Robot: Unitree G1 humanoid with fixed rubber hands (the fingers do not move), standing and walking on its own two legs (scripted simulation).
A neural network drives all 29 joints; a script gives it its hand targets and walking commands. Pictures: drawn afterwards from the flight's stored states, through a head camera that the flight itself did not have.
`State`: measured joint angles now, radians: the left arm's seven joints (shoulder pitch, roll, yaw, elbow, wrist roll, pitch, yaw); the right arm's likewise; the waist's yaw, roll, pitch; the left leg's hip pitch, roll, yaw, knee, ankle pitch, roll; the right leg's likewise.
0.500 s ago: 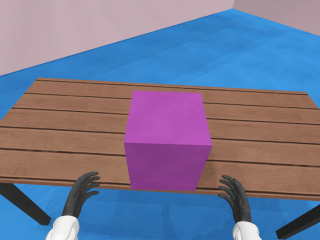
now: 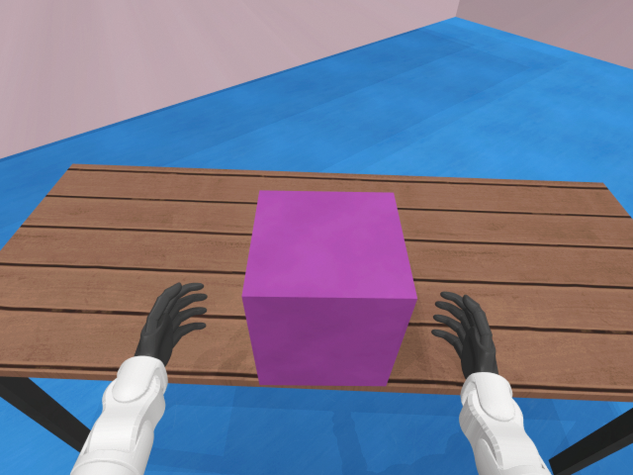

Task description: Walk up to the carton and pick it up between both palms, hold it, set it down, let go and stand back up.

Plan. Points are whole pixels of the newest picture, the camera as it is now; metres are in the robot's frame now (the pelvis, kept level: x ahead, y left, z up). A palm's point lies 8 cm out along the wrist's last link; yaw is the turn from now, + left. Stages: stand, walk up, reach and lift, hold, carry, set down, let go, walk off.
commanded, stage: reach and lift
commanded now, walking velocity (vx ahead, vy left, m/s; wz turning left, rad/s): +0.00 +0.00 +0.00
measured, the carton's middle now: (324, 291) +0.41 +0.00 -0.03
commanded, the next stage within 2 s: none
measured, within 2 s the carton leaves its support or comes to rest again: neither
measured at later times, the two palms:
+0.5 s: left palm (167, 262) +0.36 +0.21 +0.10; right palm (478, 287) +0.34 -0.19 +0.08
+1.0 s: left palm (177, 205) +0.42 +0.20 +0.14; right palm (478, 230) +0.40 -0.19 +0.13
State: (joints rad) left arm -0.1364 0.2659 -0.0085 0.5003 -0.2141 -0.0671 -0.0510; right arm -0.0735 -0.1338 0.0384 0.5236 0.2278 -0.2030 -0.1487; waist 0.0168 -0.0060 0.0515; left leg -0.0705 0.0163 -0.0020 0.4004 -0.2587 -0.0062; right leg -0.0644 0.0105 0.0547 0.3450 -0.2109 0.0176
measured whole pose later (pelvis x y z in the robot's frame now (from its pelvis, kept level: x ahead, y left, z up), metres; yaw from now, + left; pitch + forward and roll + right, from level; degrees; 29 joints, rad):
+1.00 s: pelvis -0.02 -0.01 +0.00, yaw +1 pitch +5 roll -1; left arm -0.92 0.36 0.01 1.00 -0.23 0.17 -0.01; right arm -0.81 -0.24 0.01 0.90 0.34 0.13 -0.18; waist -0.04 -0.02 -0.07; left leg -0.31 0.03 -0.02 0.44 -0.22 -0.02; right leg -0.28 0.02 0.03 0.34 -0.16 0.01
